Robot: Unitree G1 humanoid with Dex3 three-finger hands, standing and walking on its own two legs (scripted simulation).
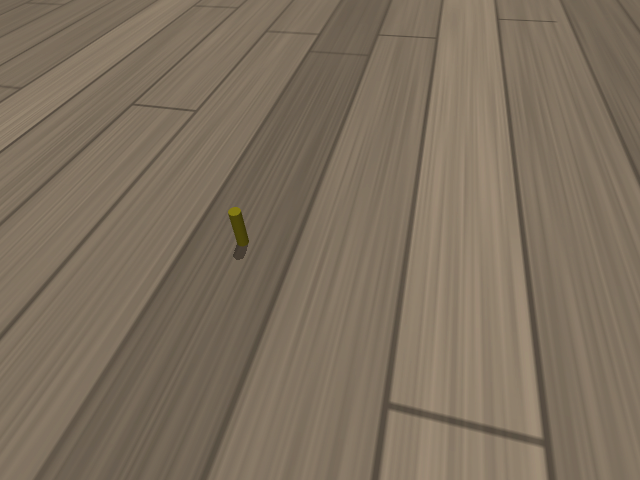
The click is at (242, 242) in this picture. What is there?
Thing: slim round
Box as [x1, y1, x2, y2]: [228, 207, 248, 245]
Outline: 230,208 228,213 237,243 239,245 245,245 248,242 240,209 237,207
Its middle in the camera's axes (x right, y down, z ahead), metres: -0.34 -0.06 +1.63
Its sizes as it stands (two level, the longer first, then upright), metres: 0.052 0.052 0.186
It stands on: the floor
